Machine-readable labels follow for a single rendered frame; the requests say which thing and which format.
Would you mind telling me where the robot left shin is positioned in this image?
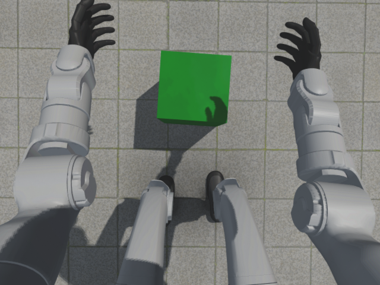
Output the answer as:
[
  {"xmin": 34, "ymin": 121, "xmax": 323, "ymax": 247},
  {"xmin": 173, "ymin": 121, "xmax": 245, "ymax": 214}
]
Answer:
[{"xmin": 140, "ymin": 180, "xmax": 169, "ymax": 200}]

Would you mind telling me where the robot left hand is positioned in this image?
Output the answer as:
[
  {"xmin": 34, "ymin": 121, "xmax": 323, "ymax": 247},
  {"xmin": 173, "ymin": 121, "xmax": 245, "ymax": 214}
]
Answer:
[{"xmin": 68, "ymin": 0, "xmax": 116, "ymax": 58}]

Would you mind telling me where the left robot upper arm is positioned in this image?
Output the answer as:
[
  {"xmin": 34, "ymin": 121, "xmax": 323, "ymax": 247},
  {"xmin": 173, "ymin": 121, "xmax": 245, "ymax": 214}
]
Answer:
[{"xmin": 0, "ymin": 154, "xmax": 97, "ymax": 285}]

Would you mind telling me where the right robot upper arm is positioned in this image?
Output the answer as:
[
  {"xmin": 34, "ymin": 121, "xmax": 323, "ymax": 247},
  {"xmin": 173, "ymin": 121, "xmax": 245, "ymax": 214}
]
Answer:
[{"xmin": 291, "ymin": 181, "xmax": 380, "ymax": 285}]

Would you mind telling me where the robot right hand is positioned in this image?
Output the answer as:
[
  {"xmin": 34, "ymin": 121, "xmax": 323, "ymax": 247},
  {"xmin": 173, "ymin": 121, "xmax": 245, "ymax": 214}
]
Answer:
[{"xmin": 274, "ymin": 17, "xmax": 322, "ymax": 80}]

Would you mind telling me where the robot left forearm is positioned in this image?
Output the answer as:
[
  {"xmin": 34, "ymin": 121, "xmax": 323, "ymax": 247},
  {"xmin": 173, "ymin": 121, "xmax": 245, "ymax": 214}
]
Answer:
[{"xmin": 13, "ymin": 45, "xmax": 96, "ymax": 207}]

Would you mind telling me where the robot right forearm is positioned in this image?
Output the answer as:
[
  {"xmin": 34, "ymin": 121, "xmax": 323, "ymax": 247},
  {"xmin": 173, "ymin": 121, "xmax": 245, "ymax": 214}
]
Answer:
[{"xmin": 287, "ymin": 68, "xmax": 375, "ymax": 228}]

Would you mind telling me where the carton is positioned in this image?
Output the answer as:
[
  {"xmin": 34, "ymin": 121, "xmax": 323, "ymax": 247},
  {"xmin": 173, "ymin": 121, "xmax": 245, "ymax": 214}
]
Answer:
[{"xmin": 157, "ymin": 50, "xmax": 232, "ymax": 126}]

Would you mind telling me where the right robot thigh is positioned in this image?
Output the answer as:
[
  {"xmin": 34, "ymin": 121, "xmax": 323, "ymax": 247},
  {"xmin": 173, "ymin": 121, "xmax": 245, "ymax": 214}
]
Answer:
[{"xmin": 213, "ymin": 184, "xmax": 278, "ymax": 285}]

